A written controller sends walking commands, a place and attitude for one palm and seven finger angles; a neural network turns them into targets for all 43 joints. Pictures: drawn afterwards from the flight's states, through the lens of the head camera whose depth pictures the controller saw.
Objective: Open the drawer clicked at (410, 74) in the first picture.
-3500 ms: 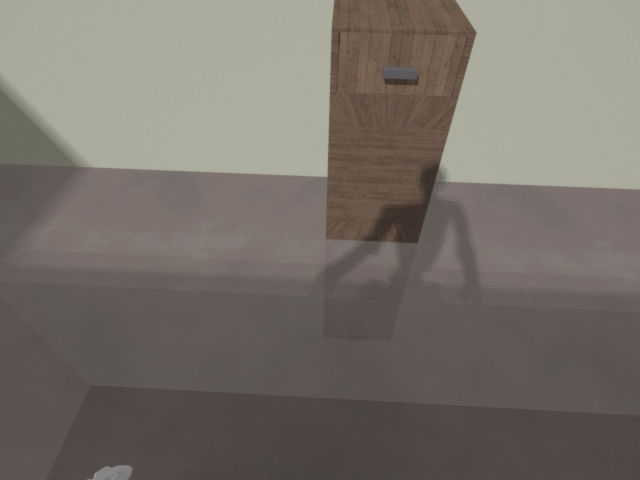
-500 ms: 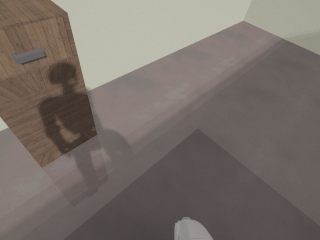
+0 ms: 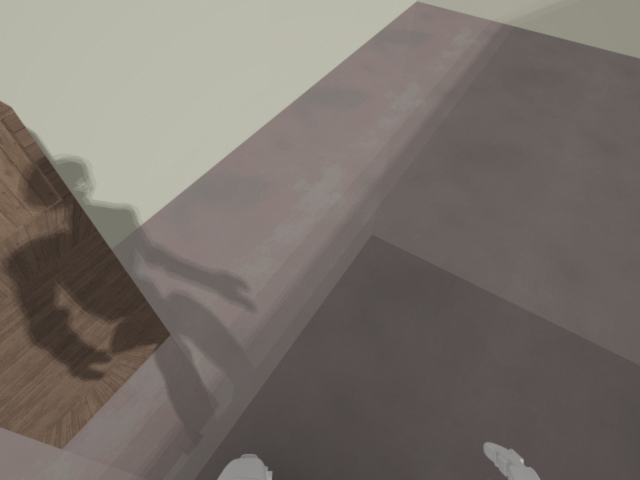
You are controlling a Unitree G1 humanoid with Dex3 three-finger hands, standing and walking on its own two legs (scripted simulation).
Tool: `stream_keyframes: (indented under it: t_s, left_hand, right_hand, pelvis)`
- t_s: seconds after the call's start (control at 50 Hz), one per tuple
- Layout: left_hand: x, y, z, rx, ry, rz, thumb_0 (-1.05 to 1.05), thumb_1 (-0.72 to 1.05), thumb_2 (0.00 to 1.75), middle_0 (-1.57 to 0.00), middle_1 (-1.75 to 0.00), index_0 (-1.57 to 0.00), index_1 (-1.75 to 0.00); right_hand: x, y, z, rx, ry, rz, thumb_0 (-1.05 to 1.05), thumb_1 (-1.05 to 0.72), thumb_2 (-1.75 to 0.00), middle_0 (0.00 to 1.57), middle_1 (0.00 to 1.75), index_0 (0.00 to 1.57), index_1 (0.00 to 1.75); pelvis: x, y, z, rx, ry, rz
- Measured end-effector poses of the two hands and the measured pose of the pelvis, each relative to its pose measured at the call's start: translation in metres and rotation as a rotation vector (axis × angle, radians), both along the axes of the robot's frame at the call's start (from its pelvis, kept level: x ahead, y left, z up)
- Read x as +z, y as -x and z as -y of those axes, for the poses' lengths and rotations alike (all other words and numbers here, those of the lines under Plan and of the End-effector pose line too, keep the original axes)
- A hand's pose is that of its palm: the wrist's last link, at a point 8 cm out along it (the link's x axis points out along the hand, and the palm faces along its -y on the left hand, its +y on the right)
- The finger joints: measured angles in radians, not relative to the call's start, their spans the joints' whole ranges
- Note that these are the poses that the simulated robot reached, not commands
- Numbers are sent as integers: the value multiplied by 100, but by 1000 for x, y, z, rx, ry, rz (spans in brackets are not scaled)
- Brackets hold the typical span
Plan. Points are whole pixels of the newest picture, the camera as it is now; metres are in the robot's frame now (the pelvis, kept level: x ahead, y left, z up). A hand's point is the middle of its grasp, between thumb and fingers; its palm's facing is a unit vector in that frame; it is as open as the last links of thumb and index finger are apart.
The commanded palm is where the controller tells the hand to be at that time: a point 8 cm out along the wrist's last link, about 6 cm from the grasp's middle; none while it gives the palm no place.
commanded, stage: walk to a spot facing it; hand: left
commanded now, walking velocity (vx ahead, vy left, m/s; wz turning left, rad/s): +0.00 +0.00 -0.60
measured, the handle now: out of the picture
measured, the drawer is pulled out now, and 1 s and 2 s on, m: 0.00 0.00 0.00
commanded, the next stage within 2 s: none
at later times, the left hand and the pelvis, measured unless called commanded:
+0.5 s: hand (237, 373) +0.28 +0.17 -0.15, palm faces -0.33 -0.90 -0.30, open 7.3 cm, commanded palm none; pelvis +0.09 +0.01 -0.02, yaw -20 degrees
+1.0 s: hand (243, 359) +0.31 +0.17 -0.17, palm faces -0.54 -0.82 -0.19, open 7.3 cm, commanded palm none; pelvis +0.13 +0.05 +0.00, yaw -37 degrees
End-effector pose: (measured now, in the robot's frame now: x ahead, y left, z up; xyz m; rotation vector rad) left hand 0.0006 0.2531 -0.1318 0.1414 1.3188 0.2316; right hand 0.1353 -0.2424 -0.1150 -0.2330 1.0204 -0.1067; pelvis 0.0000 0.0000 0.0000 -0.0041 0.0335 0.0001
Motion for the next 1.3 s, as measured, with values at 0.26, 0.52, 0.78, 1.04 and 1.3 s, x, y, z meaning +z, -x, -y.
stream_keyframes:
  t_s: [0.26,0.52,0.78,1.04,1.3]
  left_hand:
    - [-4,-147,-42,-206,27,36,0,91,90,-19,-30,-20,-30]
    - [15,-290,45,-507,-41,225,0,91,90,-19,-30,-20,-30]
    - [16,-304,70,-617,14,142,0,91,90,-20,-30,-20,-30]
    - [-10,-338,36,-713,68,48,0,91,90,-20,-30,-20,-30]
    - [-1,-367,87,-919,45,24,0,91,90,-19,-30,-20,-30]
  right_hand:
    - [5,20,-46,-205,-16,-85,0,-91,-90,20,30,21,30]
    - [-48,119,4,-515,-71,-315,0,-91,-90,20,30,20,30]
    - [-17,73,3,-597,-68,-150,0,-91,-90,20,30,20,30]
    - [14,78,-47,-715,21,-121,0,-91,-90,20,30,21,30]
    - [-1,161,-94,-966,-74,-216,0,-90,-90,20,30,21,30]
  pelvis:
    - [6,-60,-40,-191,29,26]
    - [-15,-92,-8,-354,-14,31]
    - [4,-108,-11,-507,-13,17]
    - [6,-132,-51,-675,33,3]
    - [7,-129,-45,-849,39,6]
